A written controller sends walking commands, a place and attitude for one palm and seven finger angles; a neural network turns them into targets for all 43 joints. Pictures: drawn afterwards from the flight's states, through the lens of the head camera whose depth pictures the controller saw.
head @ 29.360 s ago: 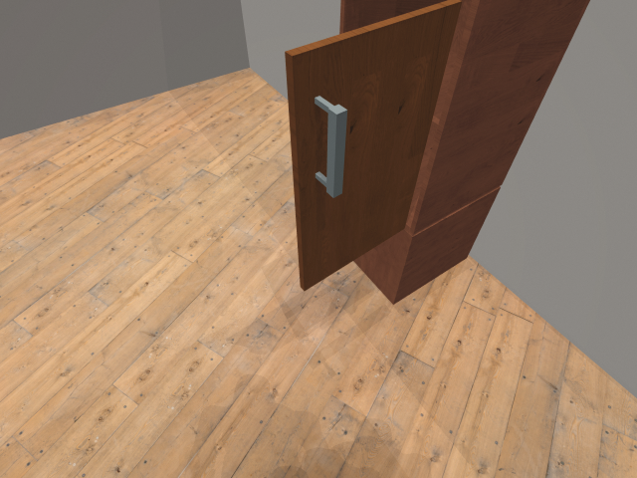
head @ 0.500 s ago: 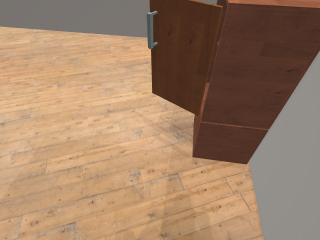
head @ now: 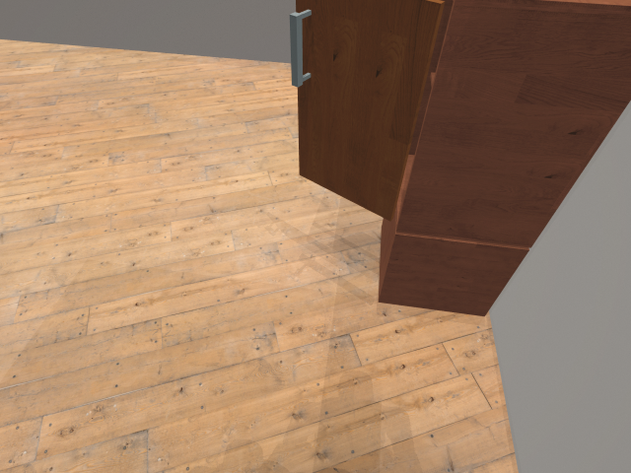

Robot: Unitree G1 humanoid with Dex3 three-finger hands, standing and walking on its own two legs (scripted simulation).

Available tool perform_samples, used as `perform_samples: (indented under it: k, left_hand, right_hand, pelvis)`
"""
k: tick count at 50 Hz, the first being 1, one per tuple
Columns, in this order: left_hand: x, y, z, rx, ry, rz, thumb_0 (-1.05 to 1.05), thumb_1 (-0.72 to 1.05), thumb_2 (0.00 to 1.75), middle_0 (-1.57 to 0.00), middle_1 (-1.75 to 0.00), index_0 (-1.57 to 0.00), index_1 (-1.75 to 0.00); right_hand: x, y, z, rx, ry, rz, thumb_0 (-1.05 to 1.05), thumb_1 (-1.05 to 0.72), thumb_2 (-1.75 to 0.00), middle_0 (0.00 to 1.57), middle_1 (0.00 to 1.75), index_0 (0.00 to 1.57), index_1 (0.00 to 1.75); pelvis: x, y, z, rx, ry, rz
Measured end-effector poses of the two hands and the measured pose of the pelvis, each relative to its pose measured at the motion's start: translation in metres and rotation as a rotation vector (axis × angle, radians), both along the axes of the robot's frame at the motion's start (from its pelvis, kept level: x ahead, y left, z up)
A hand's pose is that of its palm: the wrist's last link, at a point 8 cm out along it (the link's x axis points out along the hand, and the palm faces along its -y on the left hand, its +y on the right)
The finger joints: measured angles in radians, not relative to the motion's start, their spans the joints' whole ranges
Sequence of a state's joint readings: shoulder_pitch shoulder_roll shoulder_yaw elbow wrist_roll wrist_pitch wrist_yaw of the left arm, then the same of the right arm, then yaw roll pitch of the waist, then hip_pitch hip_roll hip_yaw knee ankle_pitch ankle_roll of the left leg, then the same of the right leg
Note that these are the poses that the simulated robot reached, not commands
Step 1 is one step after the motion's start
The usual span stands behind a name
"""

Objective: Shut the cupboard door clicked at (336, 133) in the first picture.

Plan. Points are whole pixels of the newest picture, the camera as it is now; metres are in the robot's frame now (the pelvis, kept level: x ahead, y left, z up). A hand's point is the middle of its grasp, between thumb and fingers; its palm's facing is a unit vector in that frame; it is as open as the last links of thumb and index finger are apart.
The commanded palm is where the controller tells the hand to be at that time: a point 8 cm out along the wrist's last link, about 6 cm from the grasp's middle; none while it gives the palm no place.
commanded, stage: look to check the result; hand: left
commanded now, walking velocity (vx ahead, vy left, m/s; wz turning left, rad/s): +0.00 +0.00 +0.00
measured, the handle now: (301, 49) +1.03 +0.09 +0.08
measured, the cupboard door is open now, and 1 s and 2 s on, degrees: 61 61 61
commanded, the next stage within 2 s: walk to a spot facing it in 0.36 s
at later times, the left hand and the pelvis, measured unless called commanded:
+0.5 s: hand out of the picture +0.09 +0.23 -0.15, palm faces +0.00 -0.95 -0.31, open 7.4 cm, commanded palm none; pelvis +0.02 +0.00 +0.00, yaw +0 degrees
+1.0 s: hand out of the picture +0.02 +0.23 -0.18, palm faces +0.26 -0.94 -0.24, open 7.4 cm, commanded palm none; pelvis +0.01 +0.01 -0.01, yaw +15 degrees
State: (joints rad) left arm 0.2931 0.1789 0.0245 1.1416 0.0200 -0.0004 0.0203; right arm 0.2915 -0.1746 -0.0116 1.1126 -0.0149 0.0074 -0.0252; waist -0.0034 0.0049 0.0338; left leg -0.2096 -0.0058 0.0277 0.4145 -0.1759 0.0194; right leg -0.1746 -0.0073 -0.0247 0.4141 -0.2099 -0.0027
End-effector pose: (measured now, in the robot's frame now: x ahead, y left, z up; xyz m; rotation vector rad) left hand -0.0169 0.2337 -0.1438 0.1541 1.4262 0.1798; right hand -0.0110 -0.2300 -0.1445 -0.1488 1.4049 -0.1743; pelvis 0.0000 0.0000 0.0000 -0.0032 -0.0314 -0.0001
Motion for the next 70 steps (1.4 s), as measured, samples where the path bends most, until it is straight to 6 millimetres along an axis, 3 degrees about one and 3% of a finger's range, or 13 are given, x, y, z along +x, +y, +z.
perform_samples:
  k: [7, 21, 31, 36, 44, 49, 54, 59, 63, 70]
  left_hand:
    - [0.018, 0.016, 0.005, 0.036, -0.033, -0.017, 0.01, 0.91, 0.9, -0.2, -0.3, -0.2, -0.3]
    - [0.08, 0.041, 0.02, 0.095, -0.151, -0.069, 0.01, 0.91, 0.9, -0.2, -0.3, -0.2, -0.3]
    - [0.106, 0.044, 0.025, 0.123, -0.206, -0.059, 0.01, 0.91, 0.9, -0.2, -0.3, -0.2, -0.3]
    - [0.094, 0.035, 0.014, 0.098, -0.209, -0.002, 0.01, 0.91, 0.9, -0.2, -0.3, -0.2, -0.3]
    - [0.045, 0.035, -0.021, 0.034, -0.155, 0.139, 0.01, 0.9, 0.9, -0.2, -0.3, -0.2, -0.3]
    - [0.021, 0.036, -0.01, 0.037, -0.108, 0.202, 0.01, 0.91, 0.9, -0.2, -0.3, -0.2, -0.3]
    - [0.015, 0.033, 0.005, 0.066, -0.147, 0.253, 0.01, 0.91, 0.9, -0.2, -0.3, -0.2, -0.3]
    - [0.012, 0.022, 0.015, 0.115, -0.211, 0.307, 0.01, 0.91, 0.9, -0.2, -0.3, -0.2, -0.3]
    - [-0.006, 0.007, 0.016, 0.155, -0.22, 0.357, 0.01, 0.91, 0.9, -0.2, -0.3, -0.2, -0.3]
    - [-0.037, -0.014, 0.017, 0.122, -0.188, 0.462, 0.01, 0.9, 0.9, -0.2, -0.3, -0.2, -0.3]
  right_hand:
    - [0.023, -0.017, 0.004, -0.033, -0.038, 0.024, 0.0, -0.91, -0.9, 0.2, 0.3, 0.2, 0.3]
    - [0.08, -0.05, 0.019, -0.099, -0.139, 0.074, 0.0, -0.91, -0.9, 0.2, 0.3, 0.2, 0.3]
    - [0.106, -0.055, 0.021, -0.108, -0.162, 0.108, 0.0, -0.91, -0.9, 0.2, 0.3, 0.2, 0.3]
    - [0.106, -0.037, 0.008, -0.067, -0.119, 0.141, 0.0, -0.91, -0.9, 0.2, 0.3, 0.2, 0.3]
    - [0.106, 0.006, -0.007, -0.031, -0.074, 0.227, 0.0, -0.91, -0.9, 0.2, 0.3, 0.2, 0.3]
    - [0.103, 0.02, -0.002, -0.014, -0.051, 0.273, 0.0, -0.91, -0.9, 0.2, 0.3, 0.2, 0.3]
    - [0.108, 0.015, 0.003, -0.008, -0.034, 0.321, 0.0, -0.91, -0.9, 0.2, 0.3, 0.2, 0.3]
    - [0.129, -0.005, -0.003, -0.008, -0.038, 0.374, 0.0, -0.91, -0.9, 0.2, 0.3, 0.21, 0.3]
    - [0.16, -0.02, -0.009, -0.012, -0.069, 0.423, 0.0, -0.91, -0.9, 0.2, 0.3, 0.2, 0.3]
    - [0.209, -0.007, 0.01, -0.009, -0.137, 0.543, 0.0, -0.91, -0.9, 0.2, 0.3, 0.2, 0.3]
  pelvis:
    - [0.003, 0.0, 0.001, 0.0, -0.003, 0.002]
    - [0.014, -0.003, 0.004, 0.002, -0.002, 0.003]
    - [0.021, -0.005, 0.003, 0.004, 0.007, 0.036]
    - [0.019, -0.004, -0.004, -0.005, 0.011, 0.089]
    - [0.016, 0.013, -0.022, -0.004, 0.0, 0.205]
    - [0.011, 0.014, -0.013, -0.009, 0.029, 0.253]
    - [0.009, 0.005, -0.005, -0.027, 0.047, 0.314]
    - [0.01, -0.015, -0.007, -0.028, 0.054, 0.39]
    - [0.01, -0.029, -0.013, -0.003, 0.05, 0.446]
    - [0.016, -0.029, -0.003, 0.023, 0.041, 0.56]
